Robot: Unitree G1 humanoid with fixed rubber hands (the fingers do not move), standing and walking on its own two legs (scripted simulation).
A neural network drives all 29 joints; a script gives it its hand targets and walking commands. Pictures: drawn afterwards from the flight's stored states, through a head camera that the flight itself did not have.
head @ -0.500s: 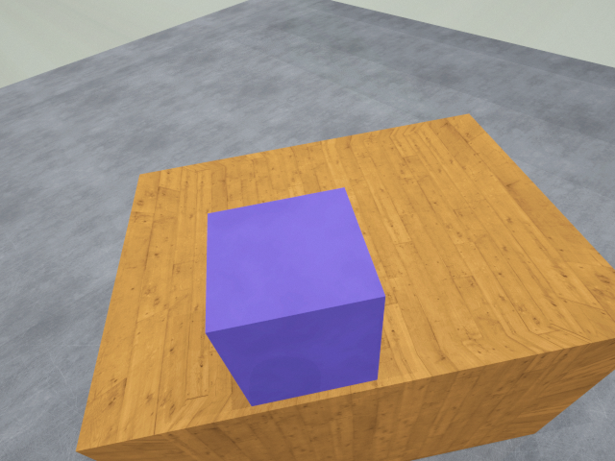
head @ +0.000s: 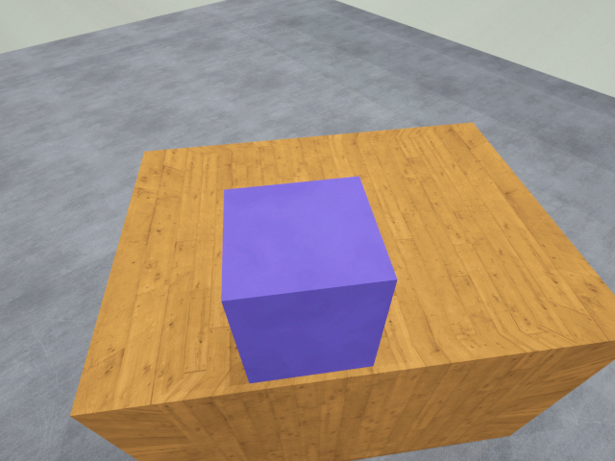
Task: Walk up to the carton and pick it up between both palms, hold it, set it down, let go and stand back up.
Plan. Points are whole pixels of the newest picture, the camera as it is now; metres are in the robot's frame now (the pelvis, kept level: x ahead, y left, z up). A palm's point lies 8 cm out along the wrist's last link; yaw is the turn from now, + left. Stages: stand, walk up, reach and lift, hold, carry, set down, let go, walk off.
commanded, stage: walk up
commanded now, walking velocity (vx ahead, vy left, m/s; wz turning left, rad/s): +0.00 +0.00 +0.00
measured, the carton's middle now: (302, 282) +0.39 +0.02 -0.02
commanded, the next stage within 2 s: none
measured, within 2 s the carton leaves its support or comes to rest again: neither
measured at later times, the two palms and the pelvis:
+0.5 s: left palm out of the picture -0.09 +0.25 -0.12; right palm out of the picture -0.01 -0.19 -0.14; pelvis +0.01 +0.04 +0.01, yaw +0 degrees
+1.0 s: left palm out of the picture +0.05 +0.34 -0.16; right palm out of the picture +0.09 -0.08 -0.14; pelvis +0.07 +0.14 -0.01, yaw +0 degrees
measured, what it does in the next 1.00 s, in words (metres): steps to the left: left foot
